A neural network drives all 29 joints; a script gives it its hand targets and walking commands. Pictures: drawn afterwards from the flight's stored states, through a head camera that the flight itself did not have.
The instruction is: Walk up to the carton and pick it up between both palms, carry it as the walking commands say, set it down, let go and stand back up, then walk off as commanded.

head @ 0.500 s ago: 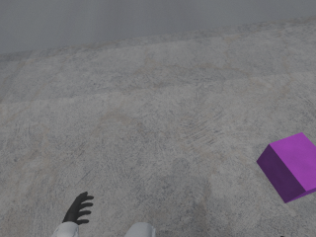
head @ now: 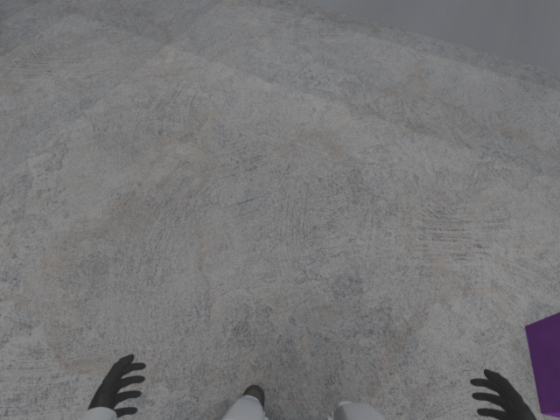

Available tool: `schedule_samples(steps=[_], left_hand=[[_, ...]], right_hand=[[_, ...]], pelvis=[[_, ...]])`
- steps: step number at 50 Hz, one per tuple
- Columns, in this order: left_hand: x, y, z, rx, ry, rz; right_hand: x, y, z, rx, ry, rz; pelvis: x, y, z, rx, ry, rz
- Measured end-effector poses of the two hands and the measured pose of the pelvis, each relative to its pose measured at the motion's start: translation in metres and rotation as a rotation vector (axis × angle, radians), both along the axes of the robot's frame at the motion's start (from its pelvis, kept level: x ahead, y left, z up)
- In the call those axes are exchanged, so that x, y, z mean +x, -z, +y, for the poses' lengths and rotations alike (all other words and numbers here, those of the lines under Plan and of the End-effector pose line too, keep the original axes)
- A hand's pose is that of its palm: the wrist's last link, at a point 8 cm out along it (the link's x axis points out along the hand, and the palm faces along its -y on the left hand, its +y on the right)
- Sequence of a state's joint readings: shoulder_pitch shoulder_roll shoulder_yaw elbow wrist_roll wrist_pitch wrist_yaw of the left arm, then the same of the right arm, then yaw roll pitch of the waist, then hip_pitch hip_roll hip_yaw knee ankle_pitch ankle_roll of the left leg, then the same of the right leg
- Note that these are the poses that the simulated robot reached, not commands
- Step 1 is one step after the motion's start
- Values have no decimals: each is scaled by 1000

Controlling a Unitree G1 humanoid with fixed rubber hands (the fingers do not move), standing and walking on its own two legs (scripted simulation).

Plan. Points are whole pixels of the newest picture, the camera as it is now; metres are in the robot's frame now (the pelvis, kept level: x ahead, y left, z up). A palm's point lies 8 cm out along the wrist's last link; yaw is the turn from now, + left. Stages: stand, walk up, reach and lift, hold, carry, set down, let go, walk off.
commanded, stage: walk off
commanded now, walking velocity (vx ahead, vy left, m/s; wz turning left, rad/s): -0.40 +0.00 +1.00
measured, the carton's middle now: out of the picture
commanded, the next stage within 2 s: stand in 0.60 s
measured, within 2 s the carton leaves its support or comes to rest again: neither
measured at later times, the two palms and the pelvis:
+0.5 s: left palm out of the picture -0.17 +0.28 -0.10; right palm out of the picture +0.03 -0.24 -0.12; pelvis -0.19 -0.03 -0.01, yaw +30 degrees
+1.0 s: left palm out of the picture -0.45 +0.14 -0.09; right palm out of the picture -0.03 -0.21 -0.12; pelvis -0.30 -0.11 +0.00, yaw +45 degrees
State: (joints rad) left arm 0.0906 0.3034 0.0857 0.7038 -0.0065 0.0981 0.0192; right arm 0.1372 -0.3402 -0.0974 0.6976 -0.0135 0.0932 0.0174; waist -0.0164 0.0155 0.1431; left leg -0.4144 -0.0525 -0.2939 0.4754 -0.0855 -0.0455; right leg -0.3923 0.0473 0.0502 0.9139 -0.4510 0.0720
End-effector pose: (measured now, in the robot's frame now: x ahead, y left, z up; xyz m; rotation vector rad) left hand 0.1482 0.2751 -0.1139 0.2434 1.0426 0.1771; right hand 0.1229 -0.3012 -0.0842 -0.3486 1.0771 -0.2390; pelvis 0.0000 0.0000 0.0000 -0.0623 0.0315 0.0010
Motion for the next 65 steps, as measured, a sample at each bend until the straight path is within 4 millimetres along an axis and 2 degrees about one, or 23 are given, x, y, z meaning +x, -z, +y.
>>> schedule_samples(steps=[4, 6, 8, 10, 12, 17, 20, 23, 26, 28, 32, 35, 37, 41, 44, 47, 51, 57, 60, 65], left_hand=[[-54, -6, 0, 39, -90, -7], [-93, -9, 2, 85, -139, 11], [-136, -18, 3, 118, -177, 52], [-169, -29, 2, 137, -210, 69], [-185, -38, 1, 149, -236, 44], [-192, -54, -9, 136, -275, -121], [-219, -49, -10, 112, -312, -161], [-271, -30, -5, 79, -380, -145], [-340, -1, 5, 40, -473, -114], [-388, 11, 6, 25, -544, -58], [-461, 11, -10, -2, -661, 7], [-504, 8, -29, -14, -708, 36], [-525, 6, -44, -26, -735, 50], [-550, 0, -72, -27, -777, 58], [-562, -6, -92, 1, -805, 57], [-578, -11, -117, 41, -825, 76], [-596, -26, -144, 51, -842, 103], [-581, -31, -148, 50, -829, 35], [-581, -20, -151, 19, -828, 28], [-601, 0, -168, -59, -854, 54]], right_hand=[[-3, 16, 7, 65, -77, -23], [-5, 27, 9, 104, -110, -46], [-14, 33, 14, 125, -143, -34], [-26, 35, 16, 131, -185, 4], [-41, 38, 16, 137, -217, 47], [-82, 45, 14, 139, -274, 146], [-91, 45, 26, 138, -323, 150], [-92, 42, 47, 126, -398, 114], [-94, 39, 69, 82, -488, 56], [-103, 30, 78, 51, -548, 52], [-116, 7, 77, -35, -627, 67], [-112, -3, 87, -43, -676, 30], [-109, -6, 98, -22, -715, -4], [-113, -1, 115, 53, -777, -47], [-122, 12, 116, 118, -800, -44], [-136, 31, 105, 166, -799, -18], [-162, 42, 82, 179, -794, 69], [-199, 51, 49, 151, -777, 200], [-207, 51, 49, 128, -779, 215], [-211, 40, 58, 94, -802, 165]], pelvis=[[-33, 4, -13, 16, -75, 8], [-49, 9, -21, 33, -109, 8], [-66, 6, -27, 49, -156, -1], [-79, 0, -30, 68, -201, -7], [-92, -3, -32, 85, -244, -13], [-125, -4, -37, 115, -349, -16], [-148, -1, -37, 121, -412, -22], [-175, 6, -36, 110, -478, -33], [-205, 21, -31, 84, -548, -34], [-222, 20, -35, 78, -583, -30], [-247, 7, -44, 30, -662, -21], [-263, 1, -50, 15, -702, -14], [-271, -1, -55, 15, -721, -11], [-284, -2, -69, 28, -746, -9], [-289, 0, -83, 42, -759, -4], [-292, 5, -99, 66, -772, 6], [-297, -3, -108, 96, -791, 12], [-302, -8, -115, 106, -807, 13], [-307, -4, -116, 100, -809, 11], [-317, -3, -116, 91, -814, 4]])
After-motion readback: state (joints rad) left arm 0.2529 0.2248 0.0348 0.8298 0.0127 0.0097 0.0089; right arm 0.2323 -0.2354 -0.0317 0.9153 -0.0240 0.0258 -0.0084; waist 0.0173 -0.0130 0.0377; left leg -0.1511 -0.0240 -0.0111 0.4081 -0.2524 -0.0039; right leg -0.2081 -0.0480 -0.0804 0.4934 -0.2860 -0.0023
